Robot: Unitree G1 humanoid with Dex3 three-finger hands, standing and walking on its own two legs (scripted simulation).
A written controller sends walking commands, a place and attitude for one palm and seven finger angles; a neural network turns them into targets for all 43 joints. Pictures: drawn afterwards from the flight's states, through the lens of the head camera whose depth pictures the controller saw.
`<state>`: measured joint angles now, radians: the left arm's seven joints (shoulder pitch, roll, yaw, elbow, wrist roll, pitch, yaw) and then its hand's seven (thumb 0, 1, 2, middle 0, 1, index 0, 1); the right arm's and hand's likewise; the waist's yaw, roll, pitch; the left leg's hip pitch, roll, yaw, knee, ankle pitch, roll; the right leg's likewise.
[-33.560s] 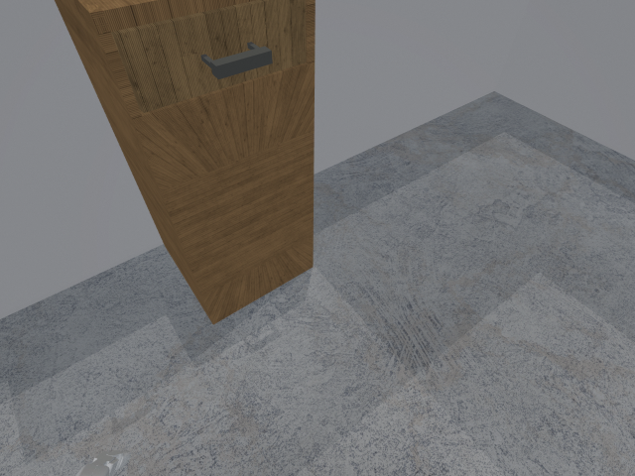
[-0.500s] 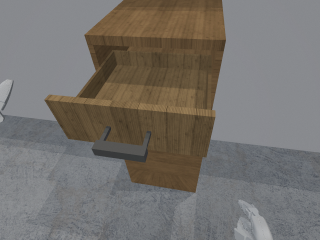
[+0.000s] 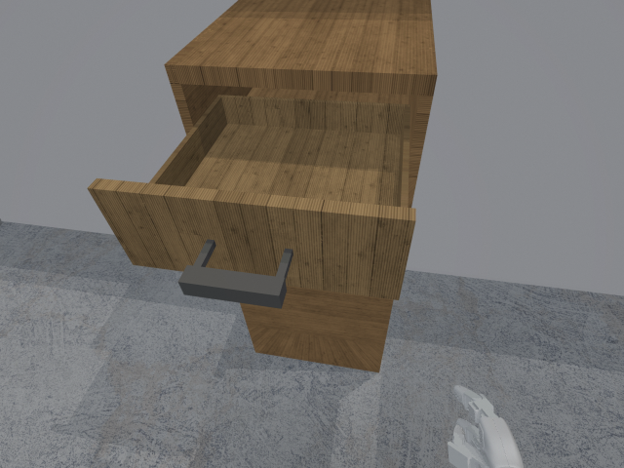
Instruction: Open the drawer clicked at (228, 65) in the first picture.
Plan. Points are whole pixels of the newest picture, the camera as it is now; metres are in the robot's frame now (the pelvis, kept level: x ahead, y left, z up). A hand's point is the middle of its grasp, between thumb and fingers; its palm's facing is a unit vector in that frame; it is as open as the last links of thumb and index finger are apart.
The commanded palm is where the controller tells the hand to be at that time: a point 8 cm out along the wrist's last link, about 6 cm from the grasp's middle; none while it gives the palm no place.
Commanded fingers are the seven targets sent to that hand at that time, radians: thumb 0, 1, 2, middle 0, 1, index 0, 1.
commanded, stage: step back with the hand held close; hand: left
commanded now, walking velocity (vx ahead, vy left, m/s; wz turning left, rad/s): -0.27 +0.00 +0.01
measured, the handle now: (240, 269) +0.31 +0.12 +0.13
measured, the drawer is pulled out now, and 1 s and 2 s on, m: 0.28 0.28 0.28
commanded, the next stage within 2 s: stop stepping back and stand still in 1.04 s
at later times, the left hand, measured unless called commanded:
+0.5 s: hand out of the picture +0.14 +0.25 +0.31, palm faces +0.61 -0.65 -0.46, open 7.4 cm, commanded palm +0.06 +0.30 +0.32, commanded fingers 0.00 0.90 0.90 -0.20 -0.30 -0.20 -0.30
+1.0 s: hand out of the picture +0.03 +0.24 +0.31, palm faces +0.62 -0.68 -0.39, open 7.4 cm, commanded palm -0.03 +0.30 +0.32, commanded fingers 0.00 0.90 0.90 -0.20 -0.30 -0.20 -0.30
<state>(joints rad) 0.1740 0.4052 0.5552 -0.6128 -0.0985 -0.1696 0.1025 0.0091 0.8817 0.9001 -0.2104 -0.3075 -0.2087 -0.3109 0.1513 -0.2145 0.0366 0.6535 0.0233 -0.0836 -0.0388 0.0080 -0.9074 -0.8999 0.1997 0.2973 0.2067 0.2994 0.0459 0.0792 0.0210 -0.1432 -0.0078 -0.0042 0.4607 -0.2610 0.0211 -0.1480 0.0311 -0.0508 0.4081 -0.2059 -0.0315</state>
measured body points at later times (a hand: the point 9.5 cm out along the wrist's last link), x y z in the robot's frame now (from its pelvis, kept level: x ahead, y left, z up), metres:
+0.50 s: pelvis -0.07 +0.02 -0.02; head -0.05 +0.02 +0.43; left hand +0.10 +0.28 +0.33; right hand +0.09 -0.23 -0.10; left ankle -0.01 +0.10 -0.74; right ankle +0.01 -0.10 -0.74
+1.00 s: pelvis -0.16 +0.02 -0.02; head -0.13 +0.03 +0.43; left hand -0.01 +0.27 +0.33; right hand +0.01 -0.22 -0.11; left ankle -0.08 +0.12 -0.71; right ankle -0.06 -0.11 -0.74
